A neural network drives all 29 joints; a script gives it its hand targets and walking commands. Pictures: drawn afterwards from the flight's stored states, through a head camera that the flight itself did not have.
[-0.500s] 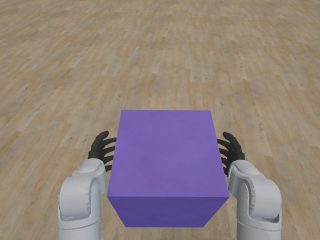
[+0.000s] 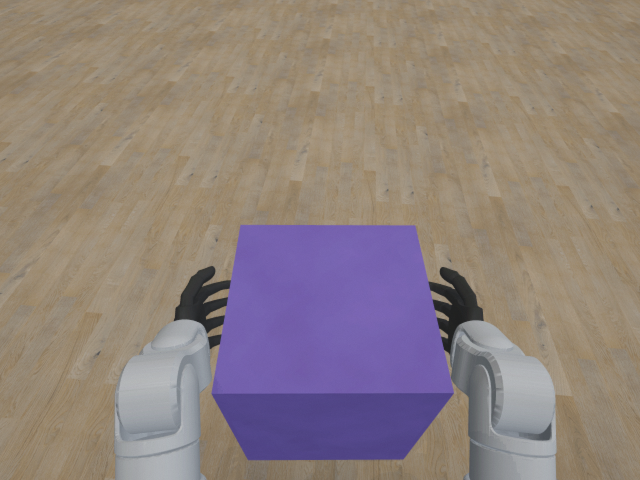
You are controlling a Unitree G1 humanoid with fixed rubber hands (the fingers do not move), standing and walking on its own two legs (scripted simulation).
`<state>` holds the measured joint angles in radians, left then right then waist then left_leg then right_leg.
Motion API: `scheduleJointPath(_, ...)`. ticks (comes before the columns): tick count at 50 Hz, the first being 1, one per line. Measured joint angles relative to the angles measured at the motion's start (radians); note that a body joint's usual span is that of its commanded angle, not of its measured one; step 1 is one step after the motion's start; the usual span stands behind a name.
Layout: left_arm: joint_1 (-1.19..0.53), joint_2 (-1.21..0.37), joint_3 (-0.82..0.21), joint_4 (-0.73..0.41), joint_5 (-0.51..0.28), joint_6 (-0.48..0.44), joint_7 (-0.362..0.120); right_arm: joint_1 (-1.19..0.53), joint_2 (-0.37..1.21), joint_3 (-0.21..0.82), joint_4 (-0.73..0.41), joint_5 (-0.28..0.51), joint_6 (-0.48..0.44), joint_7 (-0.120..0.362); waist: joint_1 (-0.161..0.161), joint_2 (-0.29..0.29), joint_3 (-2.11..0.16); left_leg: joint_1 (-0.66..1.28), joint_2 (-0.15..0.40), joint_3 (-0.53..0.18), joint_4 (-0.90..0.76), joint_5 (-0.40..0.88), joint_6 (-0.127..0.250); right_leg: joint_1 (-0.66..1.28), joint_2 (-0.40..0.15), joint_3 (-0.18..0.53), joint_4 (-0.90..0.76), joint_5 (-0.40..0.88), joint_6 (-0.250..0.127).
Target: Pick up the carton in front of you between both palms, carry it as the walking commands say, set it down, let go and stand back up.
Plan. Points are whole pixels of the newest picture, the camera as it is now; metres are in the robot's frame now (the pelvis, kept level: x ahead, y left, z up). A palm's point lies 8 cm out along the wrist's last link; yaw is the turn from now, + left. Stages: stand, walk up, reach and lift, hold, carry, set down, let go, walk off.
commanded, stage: carry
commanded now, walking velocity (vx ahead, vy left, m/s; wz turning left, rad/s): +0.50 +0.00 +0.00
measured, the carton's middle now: (327, 349) +0.28 +0.00 +0.02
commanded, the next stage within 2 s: none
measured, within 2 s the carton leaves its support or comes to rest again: neither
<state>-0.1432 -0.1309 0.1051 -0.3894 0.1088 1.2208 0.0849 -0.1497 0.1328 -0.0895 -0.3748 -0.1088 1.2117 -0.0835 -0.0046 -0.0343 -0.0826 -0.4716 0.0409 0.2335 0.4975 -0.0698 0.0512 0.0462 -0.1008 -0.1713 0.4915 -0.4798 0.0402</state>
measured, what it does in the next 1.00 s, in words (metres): walks ahead: right foot, then left foot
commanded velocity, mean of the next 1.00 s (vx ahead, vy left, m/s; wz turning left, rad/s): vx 0.50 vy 0.00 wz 0.00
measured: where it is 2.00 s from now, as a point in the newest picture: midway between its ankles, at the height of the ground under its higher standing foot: (314, 233)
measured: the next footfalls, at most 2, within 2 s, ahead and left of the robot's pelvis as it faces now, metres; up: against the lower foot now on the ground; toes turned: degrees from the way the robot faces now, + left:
right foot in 0.46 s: +0.49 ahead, -0.11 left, +0.00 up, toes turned -11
left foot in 0.96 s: +0.82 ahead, +0.11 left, +0.00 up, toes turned +12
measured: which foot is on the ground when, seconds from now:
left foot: down 0.00-0.50, up 0.52-0.94, down 0.96-1.00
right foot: down 0.00-0.00, up 0.02-0.44, down 0.46-0.98, up 1.00-1.00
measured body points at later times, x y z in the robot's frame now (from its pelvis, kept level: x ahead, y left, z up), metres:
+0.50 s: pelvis +0.34 -0.02 +0.00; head +0.34 -0.03 +0.45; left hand +0.61 +0.14 +0.09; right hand +0.62 -0.16 +0.09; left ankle +0.12 +0.09 -0.70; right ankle +0.45 -0.10 -0.72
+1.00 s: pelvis +0.67 +0.02 +0.00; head +0.67 +0.03 +0.45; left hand +0.95 +0.17 +0.07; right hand +0.95 -0.13 +0.08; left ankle +0.78 +0.11 -0.72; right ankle +0.47 -0.10 -0.69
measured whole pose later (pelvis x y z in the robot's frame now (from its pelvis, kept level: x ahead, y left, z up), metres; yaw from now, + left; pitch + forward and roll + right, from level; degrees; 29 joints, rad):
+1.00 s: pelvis +0.67 +0.02 +0.00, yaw +0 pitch +3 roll +1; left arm -0.14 -0.13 0.12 -0.35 0.11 1.22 0.08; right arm -0.16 0.13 -0.09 -0.33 -0.11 1.20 -0.08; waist -0.01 -0.04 -0.07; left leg -0.47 0.04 0.24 0.54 -0.11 0.08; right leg -0.02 -0.11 -0.13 0.65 -0.47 0.04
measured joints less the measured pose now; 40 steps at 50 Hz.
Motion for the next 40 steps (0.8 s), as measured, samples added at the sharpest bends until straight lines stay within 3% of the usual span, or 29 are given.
scheduleJointPath(3, -0.001, 0.000, 0.021, 0.045, 0.005, 0.000, -0.001, -0.015, 0.002, 0.001, 0.074, -0.003, -0.013, 0.000, -0.010, -0.002, 0.028, 0.037, 0.002, 0.011, 0.033, -0.090, 0.037, -0.252, 0.018, 0.103, 0.517, 0.030, -0.024)
scheduleJointPath(6, 0.010, 0.001, 0.006, 0.062, 0.009, -0.008, -0.001, 0.009, 0.000, -0.001, 0.079, 0.001, -0.022, 0.000, -0.011, 0.012, 0.052, 0.125, 0.003, 0.006, -0.063, -0.092, 0.024, -0.444, 0.024, 0.107, 0.658, 0.123, -0.046)
scheduleJointPath(11, 0.031, 0.002, -0.024, 0.045, 0.010, -0.042, -0.001, 0.047, -0.004, -0.003, 0.039, 0.011, -0.052, 0.000, -0.012, 0.026, 0.054, 0.270, -0.001, -0.014, -0.202, -0.108, 0.012, -0.614, -0.001, 0.085, 0.476, 0.245, -0.032)
scheduleJointPath(16, 0.048, 0.003, -0.037, -0.014, 0.007, -0.043, 0.002, 0.058, -0.004, 0.006, -0.013, 0.020, -0.055, 0.001, -0.002, 0.026, 0.032, 0.415, -0.003, -0.026, -0.280, -0.169, -0.017, -0.655, -0.010, 0.049, 0.214, 0.362, -0.020)
scheduleJointPath(21, 0.039, 0.002, -0.028, -0.064, -0.001, -0.014, 0.004, 0.042, -0.004, 0.014, -0.055, 0.016, -0.025, 0.001, 0.003, 0.031, 0.008, 0.555, 0.001, -0.034, -0.287, -0.282, -0.064, -0.598, 0.022, -0.012, 0.018, 0.446, -0.047)
scheduleJointPath(23, 0.021, 0.001, -0.023, -0.059, -0.004, -0.001, 0.004, 0.030, -0.003, 0.008, -0.061, 0.010, -0.008, 0.001, 0.002, 0.039, 0.003, 0.582, 0.018, -0.048, -0.203, -0.367, -0.087, -0.531, 0.047, -0.047, -0.044, 0.435, -0.060)
scheduleJointPath(25, -0.005, -0.002, -0.023, -0.015, -0.002, -0.008, 0.005, 0.010, -0.002, -0.017, -0.042, 0.008, 0.002, 0.001, 0.013, 0.078, 0.011, 0.497, 0.071, -0.077, 0.076, -0.410, -0.083, -0.516, 0.069, -0.074, 0.019, 0.404, -0.111)
scheduleJointPath(26, -0.019, -0.003, -0.020, 0.012, -0.002, -0.009, 0.005, 0.003, -0.001, -0.028, -0.029, 0.006, 0.005, 0.001, 0.017, 0.079, 0.020, 0.411, 0.069, -0.123, 0.267, -0.397, -0.077, -0.509, 0.067, -0.078, 0.044, 0.363, -0.125)
scheduleJointPath(29, -0.023, -0.005, -0.013, 0.047, -0.002, -0.005, 0.005, -0.003, -0.001, -0.032, 0.000, -0.001, 0.015, 0.001, 0.019, 0.062, 0.051, 0.173, 0.039, -0.188, 0.629, -0.340, -0.044, -0.433, 0.060, -0.076, -0.016, 0.328, -0.119)
scheduleJointPath(33, -0.004, -0.002, -0.004, 0.022, -0.008, -0.013, 0.004, -0.006, 0.000, -0.013, 0.002, -0.004, 0.005, 0.001, 0.019, 0.049, 0.073, -0.020, 0.055, -0.172, 0.595, -0.222, -0.038, -0.316, 0.061, -0.060, -0.141, 0.325, -0.111)
scheduleJointPath(40, 0.002, -0.001, -0.001, -0.034, -0.018, -0.021, 0.002, 0.002, 0.000, 0.006, -0.053, -0.005, -0.004, -0.001, 0.009, 0.045, 0.041, -0.140, 0.075, -0.125, 0.252, -0.065, -0.069, -0.125, 0.062, -0.036, -0.272, 0.261, -0.076)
